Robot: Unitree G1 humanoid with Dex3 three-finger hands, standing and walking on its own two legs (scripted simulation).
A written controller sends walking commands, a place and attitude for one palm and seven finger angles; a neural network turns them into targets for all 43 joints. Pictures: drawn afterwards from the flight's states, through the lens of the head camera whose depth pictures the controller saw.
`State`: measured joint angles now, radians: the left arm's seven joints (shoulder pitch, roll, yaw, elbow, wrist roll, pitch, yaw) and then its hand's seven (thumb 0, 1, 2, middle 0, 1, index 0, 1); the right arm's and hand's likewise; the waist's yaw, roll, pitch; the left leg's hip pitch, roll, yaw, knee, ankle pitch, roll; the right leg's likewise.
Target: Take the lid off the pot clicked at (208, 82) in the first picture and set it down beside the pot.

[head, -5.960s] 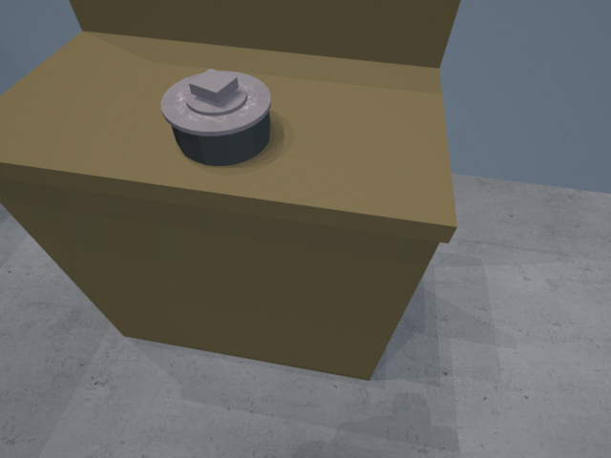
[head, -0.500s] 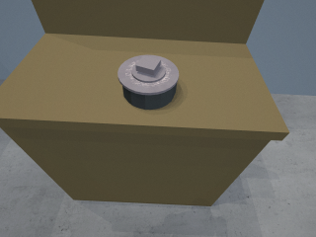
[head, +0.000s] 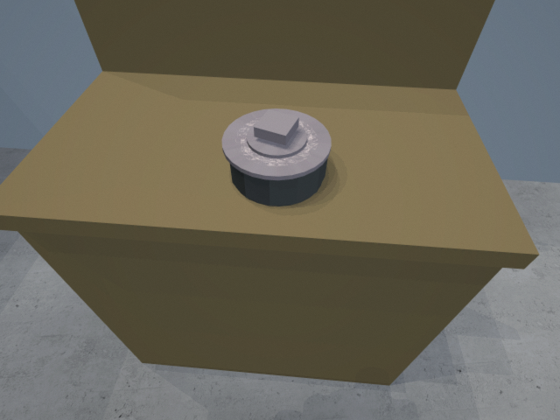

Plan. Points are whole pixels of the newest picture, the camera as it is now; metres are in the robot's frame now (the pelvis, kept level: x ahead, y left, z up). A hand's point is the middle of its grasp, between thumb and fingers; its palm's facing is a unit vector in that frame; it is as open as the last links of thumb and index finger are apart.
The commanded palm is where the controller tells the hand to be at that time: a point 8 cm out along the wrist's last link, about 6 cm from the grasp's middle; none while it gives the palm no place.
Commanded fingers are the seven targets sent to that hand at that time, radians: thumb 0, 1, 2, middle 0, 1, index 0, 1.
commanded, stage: look again from close up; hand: left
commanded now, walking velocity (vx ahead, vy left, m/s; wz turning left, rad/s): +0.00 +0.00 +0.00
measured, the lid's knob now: (276, 126) +0.50 +0.04 +0.17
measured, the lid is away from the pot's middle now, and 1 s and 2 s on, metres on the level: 0.00 0.00 0.00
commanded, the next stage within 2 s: shuffle to correct the standing spot in 0.52 s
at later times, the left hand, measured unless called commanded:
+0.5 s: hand out of the picture +0.03 +0.19 -0.18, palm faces +0.02 -0.98 -0.20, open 7.4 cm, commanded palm none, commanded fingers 0.00 0.90 0.90 -0.20 -0.30 -0.20 -0.30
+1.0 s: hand out of the picture +0.00 +0.17 -0.17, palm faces -0.02 -0.98 -0.18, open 7.4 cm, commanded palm none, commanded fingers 0.00 0.90 0.90 -0.20 -0.30 -0.20 -0.30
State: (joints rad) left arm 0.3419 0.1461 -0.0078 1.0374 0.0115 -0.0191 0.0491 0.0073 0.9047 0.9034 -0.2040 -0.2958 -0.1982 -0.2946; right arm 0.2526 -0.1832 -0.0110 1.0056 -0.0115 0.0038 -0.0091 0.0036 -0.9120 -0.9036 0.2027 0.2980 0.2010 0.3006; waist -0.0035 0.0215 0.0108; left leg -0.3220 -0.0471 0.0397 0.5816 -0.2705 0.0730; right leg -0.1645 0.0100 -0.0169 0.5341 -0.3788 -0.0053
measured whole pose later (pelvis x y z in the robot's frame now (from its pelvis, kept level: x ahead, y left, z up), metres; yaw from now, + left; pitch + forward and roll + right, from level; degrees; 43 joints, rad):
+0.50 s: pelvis +0.01 +0.01 +0.00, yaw -1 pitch +0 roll -1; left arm 0.29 0.20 0.01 0.99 0.01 0.00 0.05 0.01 0.91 0.90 -0.20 -0.30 -0.20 -0.29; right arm 0.19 -0.16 -0.01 1.03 -0.01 -0.01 -0.02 0.00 -0.91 -0.90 0.20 0.30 0.20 0.30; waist 0.01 -0.05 0.04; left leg -0.28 -0.05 0.05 0.55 -0.28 0.08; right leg -0.12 0.00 0.00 0.49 -0.37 0.01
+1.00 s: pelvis -0.03 -0.01 +0.01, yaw -2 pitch +1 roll -1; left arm 0.28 0.20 0.04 0.99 0.02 0.05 0.01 0.01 0.91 0.90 -0.20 -0.30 -0.20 -0.29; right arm 0.22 -0.16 -0.04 1.04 -0.03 0.00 -0.03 0.00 -0.90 -0.90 0.21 0.30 0.21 0.30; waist -0.01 -0.04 0.05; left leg -0.30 -0.01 0.06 0.46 -0.17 0.06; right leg -0.31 -0.01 0.00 0.72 -0.46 -0.03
